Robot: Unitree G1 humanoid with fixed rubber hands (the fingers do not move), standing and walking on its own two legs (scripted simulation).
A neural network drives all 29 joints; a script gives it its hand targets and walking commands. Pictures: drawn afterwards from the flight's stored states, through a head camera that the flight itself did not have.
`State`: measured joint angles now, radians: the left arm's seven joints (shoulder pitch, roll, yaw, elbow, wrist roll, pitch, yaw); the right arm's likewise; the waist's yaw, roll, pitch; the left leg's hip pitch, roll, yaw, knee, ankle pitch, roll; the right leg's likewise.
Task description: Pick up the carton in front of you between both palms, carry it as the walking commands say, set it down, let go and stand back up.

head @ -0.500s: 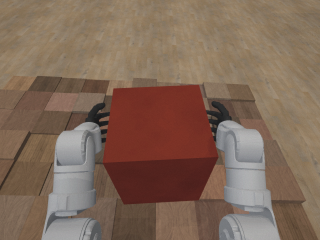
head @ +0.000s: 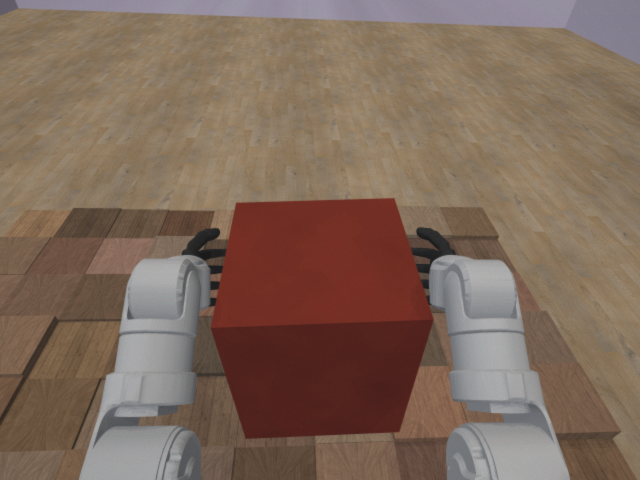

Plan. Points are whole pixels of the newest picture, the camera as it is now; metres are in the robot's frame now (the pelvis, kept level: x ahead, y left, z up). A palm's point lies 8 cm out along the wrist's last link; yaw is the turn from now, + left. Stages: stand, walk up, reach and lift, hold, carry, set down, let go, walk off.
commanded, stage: carry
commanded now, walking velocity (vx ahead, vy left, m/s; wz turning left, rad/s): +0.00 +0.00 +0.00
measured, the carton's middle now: (319, 319) +0.35 -0.01 +0.06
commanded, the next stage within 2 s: none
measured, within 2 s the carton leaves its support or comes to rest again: neither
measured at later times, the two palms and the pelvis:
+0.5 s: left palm (180, 306) +0.30 +0.15 +0.14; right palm (450, 300) +0.31 -0.15 +0.15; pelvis -0.04 -0.01 +0.00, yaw +1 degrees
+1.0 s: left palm (173, 319) +0.28 +0.15 +0.14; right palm (450, 310) +0.29 -0.15 +0.15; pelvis -0.05 +0.00 +0.00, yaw +1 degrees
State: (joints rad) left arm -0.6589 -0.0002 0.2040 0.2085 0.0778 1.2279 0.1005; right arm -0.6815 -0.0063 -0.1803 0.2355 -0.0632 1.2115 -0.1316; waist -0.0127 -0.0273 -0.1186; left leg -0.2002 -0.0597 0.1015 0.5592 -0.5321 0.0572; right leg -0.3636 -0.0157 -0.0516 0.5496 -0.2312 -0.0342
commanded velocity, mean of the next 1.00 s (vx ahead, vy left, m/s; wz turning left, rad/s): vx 0.00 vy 0.00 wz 0.00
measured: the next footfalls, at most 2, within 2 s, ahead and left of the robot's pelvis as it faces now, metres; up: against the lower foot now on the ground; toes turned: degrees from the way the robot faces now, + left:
none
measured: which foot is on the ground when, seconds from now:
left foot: down 0.00-1.00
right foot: down 0.00-1.00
